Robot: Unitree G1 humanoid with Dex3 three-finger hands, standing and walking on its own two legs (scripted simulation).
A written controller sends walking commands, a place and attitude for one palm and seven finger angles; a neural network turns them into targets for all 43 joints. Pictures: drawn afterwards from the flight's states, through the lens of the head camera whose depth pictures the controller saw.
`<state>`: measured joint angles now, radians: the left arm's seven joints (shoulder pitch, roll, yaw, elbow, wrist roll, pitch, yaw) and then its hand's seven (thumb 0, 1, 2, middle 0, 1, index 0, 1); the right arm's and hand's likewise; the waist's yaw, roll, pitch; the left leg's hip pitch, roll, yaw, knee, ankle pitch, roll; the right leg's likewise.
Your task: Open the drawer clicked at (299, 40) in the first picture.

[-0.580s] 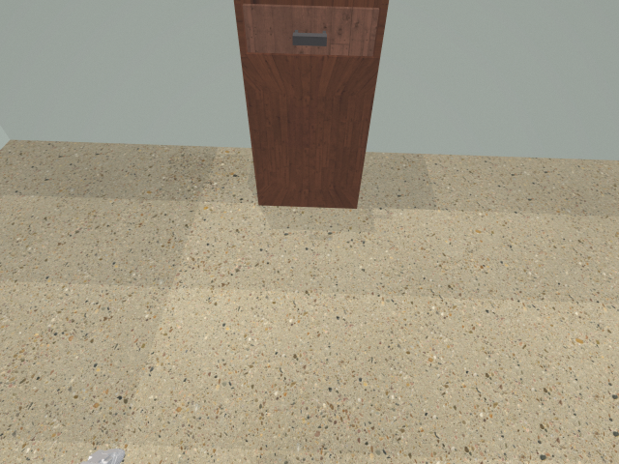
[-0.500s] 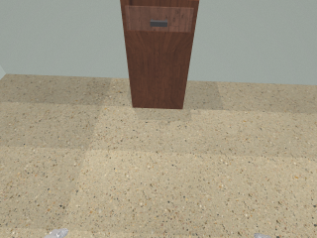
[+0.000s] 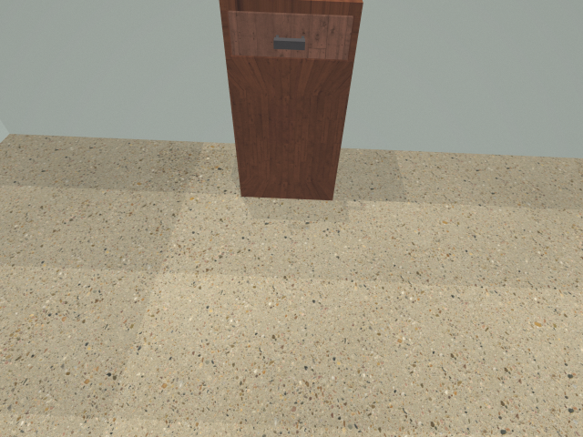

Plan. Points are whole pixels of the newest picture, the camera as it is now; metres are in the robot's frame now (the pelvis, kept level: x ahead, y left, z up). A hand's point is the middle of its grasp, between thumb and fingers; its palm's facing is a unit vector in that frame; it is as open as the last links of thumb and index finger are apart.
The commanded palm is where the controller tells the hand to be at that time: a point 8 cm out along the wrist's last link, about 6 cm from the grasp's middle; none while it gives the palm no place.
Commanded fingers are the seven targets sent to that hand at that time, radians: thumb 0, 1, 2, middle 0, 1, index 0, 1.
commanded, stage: stand and wait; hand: left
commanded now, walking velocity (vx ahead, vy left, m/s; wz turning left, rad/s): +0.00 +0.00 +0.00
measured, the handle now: (289, 40) +1.29 +0.08 +0.00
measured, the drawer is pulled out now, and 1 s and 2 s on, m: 0.00 0.00 0.00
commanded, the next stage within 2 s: look at it before walking up in 0.24 s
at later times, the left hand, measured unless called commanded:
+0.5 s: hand out of the picture +0.06 +0.24 -0.15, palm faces -0.02 -0.94 -0.33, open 7.4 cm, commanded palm none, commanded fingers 0.00 0.90 0.90 -0.20 -0.30 -0.20 -0.30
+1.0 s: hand out of the picture +0.05 +0.24 -0.15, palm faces -0.02 -0.94 -0.33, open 7.4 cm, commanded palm none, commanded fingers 0.00 0.90 0.90 -0.20 -0.30 -0.20 -0.30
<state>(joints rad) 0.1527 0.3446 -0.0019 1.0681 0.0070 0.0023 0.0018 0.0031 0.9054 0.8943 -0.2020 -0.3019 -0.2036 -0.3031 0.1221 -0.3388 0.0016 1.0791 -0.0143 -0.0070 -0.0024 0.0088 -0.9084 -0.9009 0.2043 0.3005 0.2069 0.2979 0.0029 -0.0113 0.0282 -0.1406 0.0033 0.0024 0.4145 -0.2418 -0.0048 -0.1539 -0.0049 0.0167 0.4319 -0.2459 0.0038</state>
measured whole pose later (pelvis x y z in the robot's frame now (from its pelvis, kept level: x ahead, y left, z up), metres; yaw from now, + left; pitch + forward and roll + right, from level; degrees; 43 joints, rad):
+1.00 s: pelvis -0.02 -0.01 +0.00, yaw +0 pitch -2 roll +0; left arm 0.15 0.34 0.00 1.10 0.01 -0.01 0.00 0.00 0.91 0.89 -0.20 -0.30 -0.20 -0.30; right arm 0.13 -0.34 0.01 1.12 -0.01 -0.01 0.00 0.01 -0.91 -0.90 0.20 0.30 0.21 0.30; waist 0.00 0.00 0.03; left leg -0.14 0.01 0.00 0.37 -0.19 -0.02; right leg -0.15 0.01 0.01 0.38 -0.20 -0.01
